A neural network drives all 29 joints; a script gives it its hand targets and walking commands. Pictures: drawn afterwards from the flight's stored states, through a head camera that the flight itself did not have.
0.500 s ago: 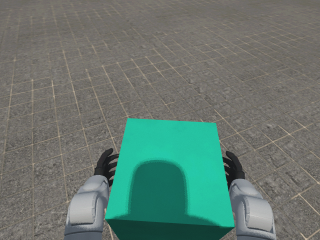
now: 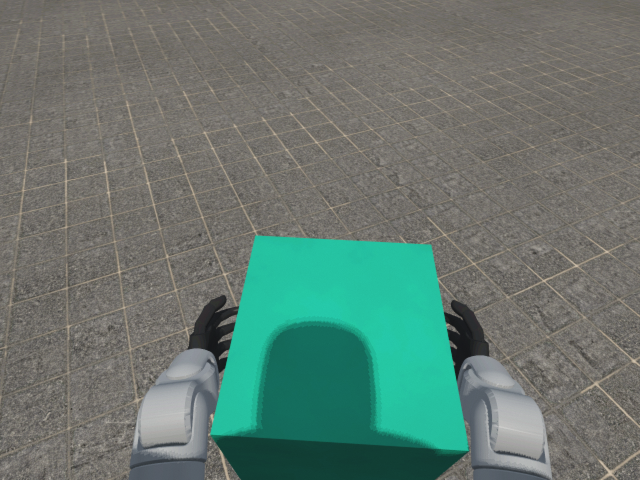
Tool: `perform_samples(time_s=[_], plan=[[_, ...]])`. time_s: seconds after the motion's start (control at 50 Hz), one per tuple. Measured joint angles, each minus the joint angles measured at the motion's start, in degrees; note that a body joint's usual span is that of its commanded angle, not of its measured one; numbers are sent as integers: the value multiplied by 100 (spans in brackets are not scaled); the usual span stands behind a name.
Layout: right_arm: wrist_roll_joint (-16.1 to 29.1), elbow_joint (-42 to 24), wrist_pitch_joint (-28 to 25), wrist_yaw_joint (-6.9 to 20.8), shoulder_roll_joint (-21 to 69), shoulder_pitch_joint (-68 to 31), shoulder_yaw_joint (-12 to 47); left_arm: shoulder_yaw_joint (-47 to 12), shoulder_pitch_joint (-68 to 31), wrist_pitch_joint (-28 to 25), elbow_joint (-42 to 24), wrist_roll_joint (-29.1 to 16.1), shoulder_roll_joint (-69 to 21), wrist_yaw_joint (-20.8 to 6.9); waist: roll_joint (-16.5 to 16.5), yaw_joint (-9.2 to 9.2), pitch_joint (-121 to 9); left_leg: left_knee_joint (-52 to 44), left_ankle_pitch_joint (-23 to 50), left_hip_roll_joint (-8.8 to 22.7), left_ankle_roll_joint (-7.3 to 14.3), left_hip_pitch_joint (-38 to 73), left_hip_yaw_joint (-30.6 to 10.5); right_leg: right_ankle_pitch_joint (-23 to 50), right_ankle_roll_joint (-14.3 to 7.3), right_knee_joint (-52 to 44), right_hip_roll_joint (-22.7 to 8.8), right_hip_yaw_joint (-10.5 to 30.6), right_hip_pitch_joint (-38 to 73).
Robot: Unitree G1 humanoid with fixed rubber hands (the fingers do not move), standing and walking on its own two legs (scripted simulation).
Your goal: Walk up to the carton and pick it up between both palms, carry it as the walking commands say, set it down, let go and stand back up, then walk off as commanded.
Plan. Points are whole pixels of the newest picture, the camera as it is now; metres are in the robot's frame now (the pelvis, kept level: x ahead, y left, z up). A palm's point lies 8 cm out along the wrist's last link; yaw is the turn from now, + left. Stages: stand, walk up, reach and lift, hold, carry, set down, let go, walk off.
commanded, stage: carry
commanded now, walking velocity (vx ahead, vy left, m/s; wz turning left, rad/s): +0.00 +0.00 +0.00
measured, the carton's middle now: (335, 375) +0.27 +0.00 -0.03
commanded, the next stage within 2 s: hold in 0.26 s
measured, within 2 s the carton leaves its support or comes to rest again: neither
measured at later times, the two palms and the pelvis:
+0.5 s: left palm (210, 383) +0.23 +0.15 +0.02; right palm (478, 390) +0.23 -0.17 +0.03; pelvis -0.02 +0.00 +0.00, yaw +2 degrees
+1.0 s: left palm (205, 369) +0.24 +0.16 +0.04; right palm (472, 363) +0.26 -0.16 +0.05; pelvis -0.04 -0.01 +0.00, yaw +3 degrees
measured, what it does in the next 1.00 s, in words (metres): stands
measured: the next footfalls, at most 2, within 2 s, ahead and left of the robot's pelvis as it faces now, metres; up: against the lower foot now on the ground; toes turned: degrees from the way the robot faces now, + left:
none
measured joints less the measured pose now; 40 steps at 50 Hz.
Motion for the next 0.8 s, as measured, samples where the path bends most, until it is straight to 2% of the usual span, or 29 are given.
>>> perform_samples(time_s=[0.26, 0.3, 0.34, 0.42, 0.5, 0.68, 0.8], plan=[[-5, 20, -12, 2, -5, -16, -1, 11, -13, -14, 18, 5, -4, -3, 5, -1, -1, -1, 42, 2, 5, -42, 2, 43, -5, 2, 2, 19, -47], [-137, 442, -197, 46, -93, -222, 27, -3, -216, -201, 437, 114, 104, -60, 20, -72, 370, -85, 84, -63, 61, 265, -165, 84, -32, -119, 143, 242, 283], [-180, 693, -362, 17, -235, -291, 157, -174, -331, -366, 732, 166, 260, -37, 16, -173, 701, -135, 137, -114, 22, 465, -309, 197, -20, -220, 263, 483, 527], [-54, 510, -493, -43, -353, -24, 304, -430, -96, -528, 611, 105, 328, 66, 15, -234, 963, -182, 190, -147, -4, 624, -473, 205, 15, -319, 387, 755, 731], [15, 430, -509, -47, -396, 55, 340, -513, 25, -562, 505, 90, 329, 122, -28, -230, 1048, -182, 207, -161, -16, 760, -557, 205, -41, -319, 426, 803, 875], [-84, 1112, -414, -33, -402, -655, 132, -315, -612, -487, 1143, 120, 387, 130, -52, -246, 1186, 86, 170, -199, -59, 837, -766, 144, -84, -61, 539, 913, 983], [-192, 1583, -433, -3, -323, -1076, -109, -18, -984, -496, 1553, 209, 325, -3, -48, -222, 1189, 189, 150, -260, -72, 868, -873, 97, -100, 96, 602, 1039, 989]])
